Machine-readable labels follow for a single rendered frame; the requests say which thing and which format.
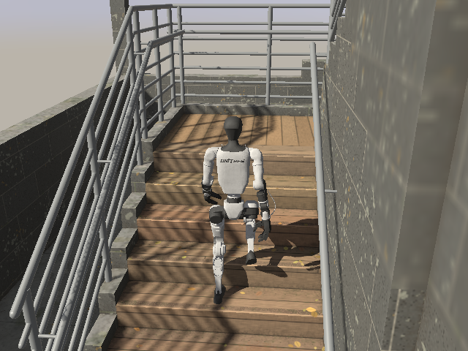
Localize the robot left shin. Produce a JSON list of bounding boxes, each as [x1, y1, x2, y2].
[[213, 244, 224, 294]]

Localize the humanoid robot head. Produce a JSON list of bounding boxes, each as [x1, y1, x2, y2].
[[221, 116, 246, 152]]

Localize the left robot upper arm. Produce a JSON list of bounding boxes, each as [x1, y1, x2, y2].
[[203, 147, 219, 186]]

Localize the robot left hand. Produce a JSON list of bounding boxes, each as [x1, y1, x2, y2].
[[203, 190, 222, 205]]

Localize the left robot forearm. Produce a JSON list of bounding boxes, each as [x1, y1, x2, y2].
[[201, 177, 212, 197]]

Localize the right robot upper arm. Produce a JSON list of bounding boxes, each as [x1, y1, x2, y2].
[[249, 148, 264, 190]]

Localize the robot right hand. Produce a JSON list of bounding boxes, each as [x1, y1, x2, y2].
[[253, 219, 271, 242]]

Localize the right robot forearm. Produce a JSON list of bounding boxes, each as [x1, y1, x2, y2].
[[257, 179, 271, 220]]

